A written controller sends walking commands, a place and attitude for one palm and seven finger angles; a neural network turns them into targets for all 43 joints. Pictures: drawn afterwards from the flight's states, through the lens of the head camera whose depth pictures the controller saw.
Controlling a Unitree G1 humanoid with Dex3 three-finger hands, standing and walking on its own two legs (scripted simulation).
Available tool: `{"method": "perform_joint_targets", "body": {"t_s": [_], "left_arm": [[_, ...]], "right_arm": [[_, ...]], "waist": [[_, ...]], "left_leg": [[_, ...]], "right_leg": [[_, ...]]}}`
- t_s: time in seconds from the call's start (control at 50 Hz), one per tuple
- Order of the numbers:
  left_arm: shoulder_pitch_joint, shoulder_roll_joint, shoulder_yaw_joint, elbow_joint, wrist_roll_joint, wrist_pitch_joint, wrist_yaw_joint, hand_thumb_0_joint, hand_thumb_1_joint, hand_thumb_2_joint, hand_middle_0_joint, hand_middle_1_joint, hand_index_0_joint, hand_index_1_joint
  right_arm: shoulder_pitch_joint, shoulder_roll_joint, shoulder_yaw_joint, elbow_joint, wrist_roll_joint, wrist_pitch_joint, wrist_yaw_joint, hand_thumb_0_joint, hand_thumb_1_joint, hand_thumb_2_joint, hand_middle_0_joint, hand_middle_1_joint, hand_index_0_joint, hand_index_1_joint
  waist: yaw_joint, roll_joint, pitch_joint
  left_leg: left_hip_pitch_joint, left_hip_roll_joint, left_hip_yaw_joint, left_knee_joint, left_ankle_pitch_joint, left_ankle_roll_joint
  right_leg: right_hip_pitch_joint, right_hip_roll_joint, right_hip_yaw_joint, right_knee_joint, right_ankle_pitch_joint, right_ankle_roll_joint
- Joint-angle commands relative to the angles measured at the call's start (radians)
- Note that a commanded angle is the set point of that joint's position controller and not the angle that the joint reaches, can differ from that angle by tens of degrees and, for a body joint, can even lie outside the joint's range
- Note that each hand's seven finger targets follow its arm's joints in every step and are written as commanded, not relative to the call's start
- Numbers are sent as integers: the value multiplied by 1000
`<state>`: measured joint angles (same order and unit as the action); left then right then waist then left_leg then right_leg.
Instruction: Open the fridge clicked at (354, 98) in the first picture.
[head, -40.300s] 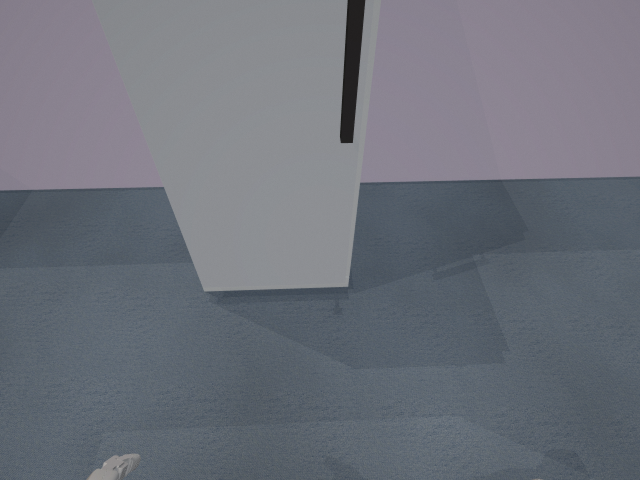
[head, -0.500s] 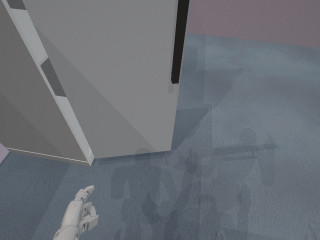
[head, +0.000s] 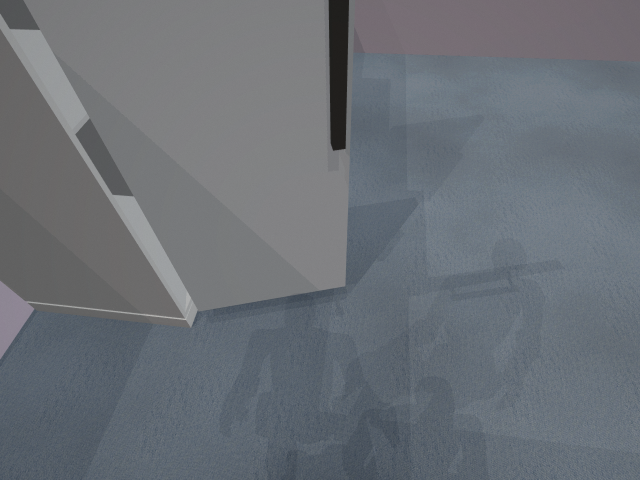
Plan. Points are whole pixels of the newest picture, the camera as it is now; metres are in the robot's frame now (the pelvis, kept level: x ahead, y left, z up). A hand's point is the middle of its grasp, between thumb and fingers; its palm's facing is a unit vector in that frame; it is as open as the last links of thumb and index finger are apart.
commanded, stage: let the arm hang, fingers relaxed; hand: right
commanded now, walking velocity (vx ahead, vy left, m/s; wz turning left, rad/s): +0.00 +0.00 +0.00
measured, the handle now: (335, 44) +0.76 +0.03 +0.17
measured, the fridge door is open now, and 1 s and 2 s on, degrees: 72 72 72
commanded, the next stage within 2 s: look to check the result in 0.72 s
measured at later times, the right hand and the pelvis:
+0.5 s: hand out of the picture +0.03 -0.21 -0.17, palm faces -0.02 +0.98 -0.21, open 7.4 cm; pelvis +0.00 -0.03 +0.01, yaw +1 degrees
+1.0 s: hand out of the picture +0.02 -0.19 -0.17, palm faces -0.03 +0.98 -0.20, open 7.4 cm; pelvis +0.01 -0.02 +0.01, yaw +2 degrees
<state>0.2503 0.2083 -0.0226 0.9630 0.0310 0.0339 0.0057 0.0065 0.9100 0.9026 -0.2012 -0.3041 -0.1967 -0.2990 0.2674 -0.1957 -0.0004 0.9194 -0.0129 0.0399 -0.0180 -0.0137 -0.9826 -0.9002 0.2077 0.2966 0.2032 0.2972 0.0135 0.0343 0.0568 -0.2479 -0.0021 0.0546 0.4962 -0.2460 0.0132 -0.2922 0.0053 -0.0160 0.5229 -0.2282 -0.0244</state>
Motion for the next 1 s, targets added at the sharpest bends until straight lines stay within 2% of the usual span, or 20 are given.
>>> {"method": "perform_joint_targets", "body": {"t_s": [0.0, 0.1, 0.14, 0.22, 0.3, 0.42, 0.52, 0.66, 0.74, 0.78, 0.82, 0.98], "left_arm": [[-9, 105, 42, -35, -2, -18, 15, 0, 900, 900, -200, -300, -200, -300], [63, 91, 52, 25, -5, -20, 21, 0, 900, 900, -200, -300, -200, -300], [81, 86, 52, 44, -6, -25, 24, 0, 900, 900, -200, -300, -200, -300], [82, 91, 52, 72, -9, -37, 28, 0, 900, 900, -200, -300, -200, -300], [76, 83, 52, 92, -9, -41, 29, 0, 900, 900, -200, -300, -200, -300], [67, 73, 51, 108, -7, -40, 28, 0, 900, 900, -200, -300, -200, -300], [53, 68, 49, 114, -8, -45, 28, 0, 900, 900, -200, -300, -200, -300], [38, 68, 49, 117, -9, -44, 29, 0, 900, 900, -200, -300, -200, -300], [36, 72, 48, 121, -10, -44, 28, 0, 900, 900, -200, -300, -200, -300], [34, 74, 49, 120, -13, -44, 29, 0, 900, 900, -200, -300, -200, -300], [36, 68, 47, 127, -11, -45, 30, 0, 900, 900, -200, -300, -200, -300], [36, 65, 44, 138, -14, -39, 30, 0, 900, 900, -200, -300, -200, -300]], "right_arm": [[-1, -146, -36, 5, -1, -39, 0, 0, -900, -900, 200, 300, 200, 300], [1, -124, -34, 81, 0, -43, -3, 0, -900, -900, 200, 300, 200, 300], [9, -111, -33, 106, 1, -43, -4, 0, -900, -900, 200, 300, 200, 300], [23, -106, -32, 144, 1, -48, -8, 0, -900, -900, 200, 300, 200, 300], [35, -97, -32, 169, -1, -47, -11, 0, -900, -900, 200, 300, 200, 300], [27, -84, -29, 183, -4, -44, -12, 0, -900, -900, 200, 300, 200, 300], [20, -80, -30, 185, -5, -46, -12, 0, -900, -900, 200, 300, 200, 300], [15, -76, -28, 192, -4, -50, -11, 0, -900, -900, 200, 300, 200, 300], [16, -81, -28, 193, -3, -53, -11, 0, -900, -900, 200, 300, 200, 300], [16, -82, -26, 193, -2, -56, -12, 0, -900, -900, 200, 300, 200, 300], [16, -75, -25, 198, -2, -57, -12, 0, -900, -900, 200, 300, 200, 300], [21, -77, -21, 209, 0, -55, -15, 0, -900, -900, 200, 300, 200, 300]], "waist": [[-3, -153, -61], [5, -33, -42], [3, -19, -34], [-6, -40, -35], [-12, -41, -24], [-10, -48, 11], [-10, -63, 0], [-6, -52, 8], [-4, -52, -25], [-3, -22, -32], [-1, -32, -40], [-2, -32, -5]], "left_leg": [[32, 102, -144, -179, -105, 44], [2, 96, -138, -201, -130, 45], [10, 92, -124, -186, -92, 41], [42, 84, -105, -153, -1, 34], [50, 83, -97, -142, 18, 29], [33, 81, -96, -138, 10, 19], [41, 85, -98, -138, 33, 16], [29, 91, -108, -160, 42, 16], [40, 95, -111, -165, 58, 17], [39, 96, -113, -168, 71, 18], [40, 99, -115, -168, 84, 18], [30, 95, -118, -182, 57, 20]], "right_leg": [[-9, -75, 92, -142, -112, -8], [9, -83, 98, -150, -94, -15], [9, -94, 108, -170, -76, -21], [13, -115, 126, -204, -30, -27], [14, -121, 130, -226, -33, -31], [10, -121, 135, -260, -78, -27], [29, -118, 130, -263, -42, -25], [56, -109, 111, -248, -9, -20], [87, -108, 100, -232, 30, -20], [105, -109, 93, -216, 68, -20], [116, -108, 88, -212, 90, -19], [110, -108, 83, -215, 67, -15]]}}
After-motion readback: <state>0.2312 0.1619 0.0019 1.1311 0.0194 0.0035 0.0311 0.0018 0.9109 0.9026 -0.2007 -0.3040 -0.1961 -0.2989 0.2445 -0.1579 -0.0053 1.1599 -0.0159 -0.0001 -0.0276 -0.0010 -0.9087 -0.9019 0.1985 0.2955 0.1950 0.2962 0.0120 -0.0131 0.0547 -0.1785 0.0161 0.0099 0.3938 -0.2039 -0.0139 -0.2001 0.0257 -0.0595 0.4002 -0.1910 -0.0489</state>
